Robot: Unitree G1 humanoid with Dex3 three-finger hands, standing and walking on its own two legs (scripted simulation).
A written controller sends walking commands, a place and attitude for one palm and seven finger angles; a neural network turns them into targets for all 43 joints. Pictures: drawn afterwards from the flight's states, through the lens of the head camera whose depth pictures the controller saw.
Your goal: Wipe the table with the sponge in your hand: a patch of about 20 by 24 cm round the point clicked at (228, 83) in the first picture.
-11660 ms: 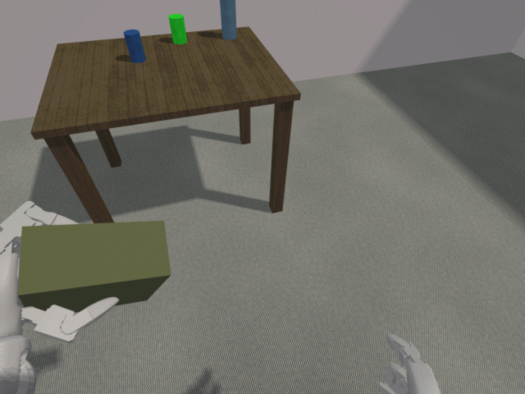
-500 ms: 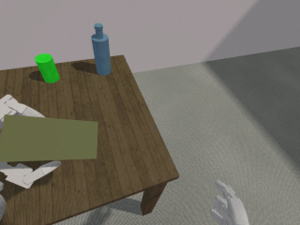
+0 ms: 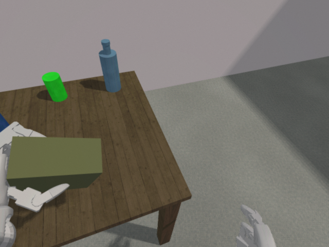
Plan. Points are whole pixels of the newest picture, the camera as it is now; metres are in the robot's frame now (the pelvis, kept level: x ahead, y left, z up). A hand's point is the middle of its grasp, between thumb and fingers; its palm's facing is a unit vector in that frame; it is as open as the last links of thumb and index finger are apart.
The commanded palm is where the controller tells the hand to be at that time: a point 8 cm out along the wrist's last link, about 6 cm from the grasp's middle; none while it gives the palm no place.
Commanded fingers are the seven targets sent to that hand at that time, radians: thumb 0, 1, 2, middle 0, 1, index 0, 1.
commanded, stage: look again from close up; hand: left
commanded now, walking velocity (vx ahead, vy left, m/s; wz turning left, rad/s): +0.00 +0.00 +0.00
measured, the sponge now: (70, 166) +0.23 +0.21 +0.13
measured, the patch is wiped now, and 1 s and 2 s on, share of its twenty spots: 0.00 0.00 0.00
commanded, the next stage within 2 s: shuffle to correct the standing spot in 0.04 s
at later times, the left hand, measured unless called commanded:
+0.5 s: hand (51, 163) +0.23 +0.24 +0.15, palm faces +0.34 -0.87 -0.36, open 10.6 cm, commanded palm +0.17 +0.27 +0.17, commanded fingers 0.00 0.10 1.30 -1.20 -1.60 -1.20 -1.60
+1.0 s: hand (89, 167) +0.22 +0.16 +0.15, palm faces +0.31 -0.87 -0.38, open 10.6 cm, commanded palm +0.16 +0.21 +0.17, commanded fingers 0.00 0.10 1.30 -1.20 -1.60 -1.20 -1.60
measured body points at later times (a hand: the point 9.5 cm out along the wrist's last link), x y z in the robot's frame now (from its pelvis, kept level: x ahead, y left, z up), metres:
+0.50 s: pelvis +0.00 -0.01 +0.00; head +0.03 +0.01 +0.45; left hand +0.20 +0.28 +0.17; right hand +0.17 -0.23 -0.07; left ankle +0.00 +0.08 -0.74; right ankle +0.03 -0.12 -0.74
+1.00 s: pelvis +0.00 -0.07 -0.01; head +0.03 -0.06 +0.44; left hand +0.20 +0.21 +0.17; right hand +0.16 -0.32 -0.09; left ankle +0.00 +0.07 -0.74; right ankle +0.03 -0.12 -0.74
